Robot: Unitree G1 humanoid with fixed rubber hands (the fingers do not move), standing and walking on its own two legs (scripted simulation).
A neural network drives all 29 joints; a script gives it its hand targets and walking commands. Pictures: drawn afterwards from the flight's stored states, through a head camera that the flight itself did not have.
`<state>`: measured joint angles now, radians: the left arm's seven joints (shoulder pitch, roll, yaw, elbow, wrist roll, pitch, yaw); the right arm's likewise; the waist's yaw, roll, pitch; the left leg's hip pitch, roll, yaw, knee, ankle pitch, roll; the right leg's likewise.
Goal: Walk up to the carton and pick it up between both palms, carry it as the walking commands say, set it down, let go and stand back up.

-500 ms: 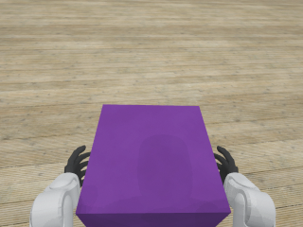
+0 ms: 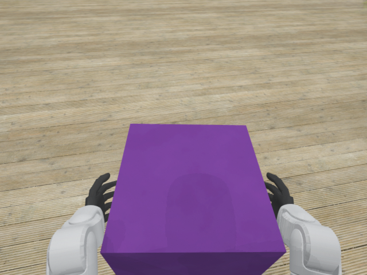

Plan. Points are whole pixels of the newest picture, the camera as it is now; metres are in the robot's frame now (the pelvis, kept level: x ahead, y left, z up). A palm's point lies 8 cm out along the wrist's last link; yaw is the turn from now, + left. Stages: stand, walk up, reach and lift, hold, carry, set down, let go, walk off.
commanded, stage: carry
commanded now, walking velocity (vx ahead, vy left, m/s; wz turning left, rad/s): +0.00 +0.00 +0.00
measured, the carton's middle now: (187, 209) +0.29 -0.03 +0.00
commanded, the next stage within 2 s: none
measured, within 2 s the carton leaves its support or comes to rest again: neither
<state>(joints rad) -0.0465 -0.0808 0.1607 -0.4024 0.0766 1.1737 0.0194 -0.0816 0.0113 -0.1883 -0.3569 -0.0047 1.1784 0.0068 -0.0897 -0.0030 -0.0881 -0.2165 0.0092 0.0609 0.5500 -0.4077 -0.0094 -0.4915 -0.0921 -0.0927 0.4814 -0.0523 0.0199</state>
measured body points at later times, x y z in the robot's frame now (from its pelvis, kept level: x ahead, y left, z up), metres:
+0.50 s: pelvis -0.16 +0.00 +0.00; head -0.16 -0.01 +0.45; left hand +0.12 +0.16 +0.08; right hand +0.08 -0.21 +0.07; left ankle -0.05 +0.11 -0.73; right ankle -0.10 -0.13 -0.73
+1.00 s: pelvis -0.28 +0.02 +0.00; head -0.27 +0.05 +0.45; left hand -0.02 +0.21 +0.05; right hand -0.02 -0.15 +0.06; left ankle -0.28 +0.09 -0.73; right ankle -0.22 -0.13 -0.66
